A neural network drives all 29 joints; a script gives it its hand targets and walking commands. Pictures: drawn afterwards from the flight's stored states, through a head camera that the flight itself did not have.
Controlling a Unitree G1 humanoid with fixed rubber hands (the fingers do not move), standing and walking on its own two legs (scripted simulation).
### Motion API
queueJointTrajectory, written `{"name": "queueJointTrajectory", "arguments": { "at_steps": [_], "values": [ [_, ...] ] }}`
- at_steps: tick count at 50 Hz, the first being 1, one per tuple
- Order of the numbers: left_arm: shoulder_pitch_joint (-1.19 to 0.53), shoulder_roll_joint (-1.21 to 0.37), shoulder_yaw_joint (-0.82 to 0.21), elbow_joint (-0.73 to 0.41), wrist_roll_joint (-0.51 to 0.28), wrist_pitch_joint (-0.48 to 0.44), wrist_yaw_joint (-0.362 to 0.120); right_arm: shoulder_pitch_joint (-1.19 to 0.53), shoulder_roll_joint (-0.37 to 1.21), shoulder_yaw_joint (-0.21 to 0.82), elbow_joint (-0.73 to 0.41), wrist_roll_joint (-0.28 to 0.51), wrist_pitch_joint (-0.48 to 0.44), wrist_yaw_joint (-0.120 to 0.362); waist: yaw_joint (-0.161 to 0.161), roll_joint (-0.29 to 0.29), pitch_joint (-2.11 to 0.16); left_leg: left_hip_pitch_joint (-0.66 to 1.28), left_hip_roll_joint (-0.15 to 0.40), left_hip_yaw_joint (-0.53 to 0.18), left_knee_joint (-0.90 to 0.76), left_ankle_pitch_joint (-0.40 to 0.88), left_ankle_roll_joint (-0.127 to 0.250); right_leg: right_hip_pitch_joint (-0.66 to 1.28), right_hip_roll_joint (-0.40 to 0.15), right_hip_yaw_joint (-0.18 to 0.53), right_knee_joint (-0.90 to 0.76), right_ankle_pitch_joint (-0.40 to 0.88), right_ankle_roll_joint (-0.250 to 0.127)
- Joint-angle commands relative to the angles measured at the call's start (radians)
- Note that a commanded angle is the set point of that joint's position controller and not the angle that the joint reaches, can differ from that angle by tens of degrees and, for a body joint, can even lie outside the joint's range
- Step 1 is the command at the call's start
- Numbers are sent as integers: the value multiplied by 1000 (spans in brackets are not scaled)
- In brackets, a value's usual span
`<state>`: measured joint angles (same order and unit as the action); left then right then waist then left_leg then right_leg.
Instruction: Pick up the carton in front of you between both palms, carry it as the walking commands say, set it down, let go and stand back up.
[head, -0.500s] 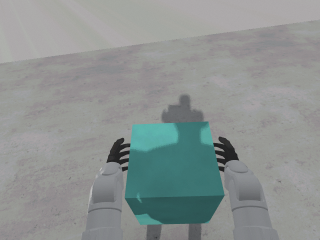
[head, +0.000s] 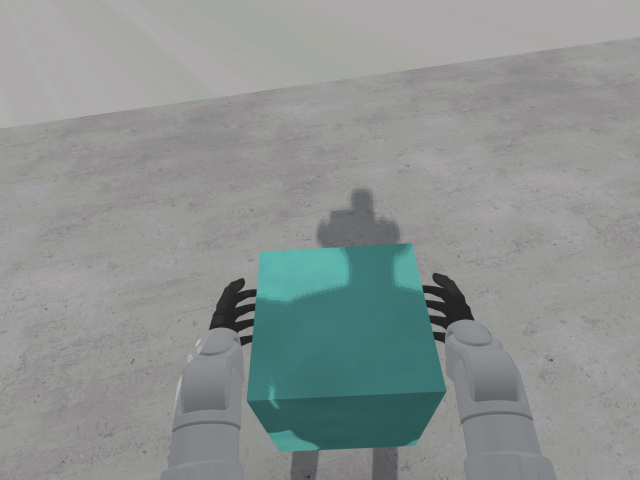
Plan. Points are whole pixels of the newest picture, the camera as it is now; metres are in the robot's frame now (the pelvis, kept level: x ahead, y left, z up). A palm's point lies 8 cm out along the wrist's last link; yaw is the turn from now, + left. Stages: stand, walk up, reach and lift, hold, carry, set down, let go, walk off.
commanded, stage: hold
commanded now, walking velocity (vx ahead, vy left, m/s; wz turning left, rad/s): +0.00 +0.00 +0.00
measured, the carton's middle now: (341, 353) +0.30 +0.01 -0.04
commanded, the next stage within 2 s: set down in 0.88 s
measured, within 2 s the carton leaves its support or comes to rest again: neither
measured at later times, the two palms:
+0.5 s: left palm (213, 321) +0.30 +0.18 +0.05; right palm (448, 337) +0.27 -0.12 +0.05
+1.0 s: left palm (222, 313) +0.31 +0.17 +0.05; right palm (451, 334) +0.28 -0.13 +0.05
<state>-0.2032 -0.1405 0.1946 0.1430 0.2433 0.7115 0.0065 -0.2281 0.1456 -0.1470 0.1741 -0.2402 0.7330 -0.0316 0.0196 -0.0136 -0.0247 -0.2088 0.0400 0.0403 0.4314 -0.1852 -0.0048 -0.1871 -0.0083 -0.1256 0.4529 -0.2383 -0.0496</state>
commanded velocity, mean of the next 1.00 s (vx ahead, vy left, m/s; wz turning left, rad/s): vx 0.00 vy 0.00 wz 0.00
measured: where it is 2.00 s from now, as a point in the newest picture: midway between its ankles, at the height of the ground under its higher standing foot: outside the picture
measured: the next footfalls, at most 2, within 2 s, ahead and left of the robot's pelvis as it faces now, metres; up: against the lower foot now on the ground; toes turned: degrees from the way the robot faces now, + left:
none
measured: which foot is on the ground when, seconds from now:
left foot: down 0.00-1.00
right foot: down 0.00-1.00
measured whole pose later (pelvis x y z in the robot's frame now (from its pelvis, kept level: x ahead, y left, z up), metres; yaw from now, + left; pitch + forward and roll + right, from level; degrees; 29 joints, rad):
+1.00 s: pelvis +0.01 +0.05 +0.00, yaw -6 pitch -7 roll +0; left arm -0.29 -0.16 0.24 0.25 0.30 0.71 -0.01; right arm -0.29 0.16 -0.23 0.26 -0.30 0.72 0.00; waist 0.00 -0.01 0.04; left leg -0.06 -0.02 0.05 0.38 -0.21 0.03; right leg -0.06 -0.01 0.01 0.37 -0.19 0.02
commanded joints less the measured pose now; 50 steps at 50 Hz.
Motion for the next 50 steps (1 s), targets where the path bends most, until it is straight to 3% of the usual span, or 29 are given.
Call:
{"name": "queueJointTrajectory", "arguments": {
  "at_steps": [1,2,4,7,8,9,11,12,14,15,16,17,19,20,22,23,24,25,28,30,31,34,35,40,41,43,45,49,50],
  "values": [
    [-482,-900,-585,-81,-244,-36,-249,-437,907,468,-57,203,-60,228,-58,21,-231,56,-134,-127,-52,176,23,267,50,243,-93,370,28],
    [-483,-887,-583,-51,-255,-32,-252,-421,935,477,-23,189,-60,225,-44,-29,-248,52,-129,-134,-65,141,29,302,47,240,-99,359,33],
    [-502,-922,-535,-19,-241,-39,-256,-513,944,486,-46,203,-55,242,-46,-22,-187,57,-138,-132,-75,82,22,235,58,219,-95,236,45],
    [-452,-906,-404,122,-165,-31,-247,-559,962,484,36,241,-43,269,37,-10,-119,4,-133,-126,-77,4,46,211,38,238,-109,126,52],
    [-475,-920,-413,142,-162,-34,-253,-564,958,475,29,235,-40,274,1,-17,-153,33,-146,-106,-86,-10,42,222,38,241,-122,143,57],
    [-479,-943,-431,131,-191,-38,-260,-576,959,505,33,252,-40,281,43,-44,-163,39,-137,-110,-90,-9,47,238,44,221,-121,100,57],
    [-496,-959,-392,190,-156,-36,-265,-641,953,448,56,228,-44,290,49,-10,-135,9,-132,-114,-107,-27,49,223,52,231,-124,81,64],
    [-555,-950,-397,163,-156,-37,-270,-589,962,418,83,214,-47,289,-10,-16,-142,57,-131,-118,-89,-33,42,186,33,245,-133,56,45],
    [-532,-994,-409,188,-173,-35,-281,-596,956,432,67,220,-46,292,-10,32,-155,107,-132,-108,-101,-12,34,158,62,221,-130,65,49],
    [-603,-963,-436,160,-185,-32,-285,-554,954,401,111,196,-44,287,-56,20,-147,115,-121,-115,-96,-23,24,154,55,215,-142,65,31],
    [-592,-991,-458,162,-205,-38,-284,-583,963,395,117,205,-43,286,-30,5,-157,143,-108,-128,-101,-3,31,132,68,212,-126,69,33],
    [-586,-984,-460,143,-203,-30,-285,-552,964,407,81,194,-43,286,-52,36,-155,129,-110,-127,-101,-6,25,142,67,210,-121,82,30],
    [-538,-972,-430,152,-176,-25,-282,-615,981,428,53,212,-45,295,4,12,-182,119,-107,-129,-123,15,20,190,80,195,-112,109,38],
    [-586,-983,-422,182,-169,-21,-283,-597,971,398,83,192,-47,291,-41,33,-143,121,-113,-133,-116,-2,14,171,77,200,-125,73,27],
    [-585,-971,-431,170,-185,-32,-283,-594,961,370,125,185,-51,286,-13,42,-122,84,-91,-145,-125,-17,13,191,85,191,-109,58,24],
    [-602,-980,-446,166,-184,-33,-282,-586,967,392,107,188,-53,289,-34,39,-146,150,-87,-140,-131,-35,11,145,91,179,-107,42,23],
    [-592,-986,-454,152,-191,-37,-279,-598,985,403,88,200,-59,289,-15,40,-138,150,-85,-156,-111,22,14,111,91,190,-106,63,20],
    [-591,-979,-456,144,-196,-38,-281,-569,955,395,92,201,-61,292,-39,103,-163,156,-85,-141,-124,22,3,152,94,189,-94,100,14],
    [-567,-972,-420,178,-183,-29,-283,-568,955,375,101,181,-56,295,-29,32,-152,173,-75,-157,-127,49,-1,128,88,188,-116,70,13],
    [-548,-975,-447,146,-196,-24,-274,-556,952,399,70,193,-53,294,-21,79,-170,229,-73,-153,-125,74,-9,129,92,193,-110,95,13],
    [-566,-960,-459,107,-196,-31,-276,-547,951,394,48,182,-54,287,-61,65,-164,209,-81,-153,-116,133,-11,126,100,186,-122,127,15],
    [-539,-939,-420,134,-168,-28,-262,-567,936,367,73,171,-56,286,2,44,-153,191,-63,-170,-117,117,-8,101,91,190,-123,66,13],
    [-567,-952,-442,131,-175,-33,-259,-562,971,370,70,177,-65,283,-33,35,-155,223,-63,-168,-104,103,1,101,92,210,-105,87,16],
    [-520,-933,-464,83,-196,-32,-257,-518,935,389,52,182,-54,272,-23,55,-196,296,-65,-164,-88,320,-20,86,104,201,-128,153,27],
    [-490,-955,-459,122,-189,-29,-253,-542,935,414,29,199,-58,274,-2,54,-202,291,-71,-149,-97,285,-19,95,107,200,-120,160,30],
    [-521,-917,-452,87,-185,-24,-254,-484,925,378,48,174,-51,271,-42,77,-186,232,-81,-136,-97,204,-13,146,94,209,-114,172,14],
    [-491,-920,-459,92,-192,-22,-260,-475,925,399,27,176,-51,271,-32,29,-180,241,-96,-129,-101,222,-11,135,99,201,-129,160,25],
    [-544,-892,-420,123,-166,-45,-263,-535,962,400,66,186,-61,263,1,58,-164,193,-106,-123,-108,167,6,155,90,210,-121,192,41],
    [-578,-892,-416,126,-166,-58,-262,-599,952,376,58,183,-76,265,-6,-3,-157,183,-94,-125,-89,153,14,116,96,192,-102,145,42]
  ]
}}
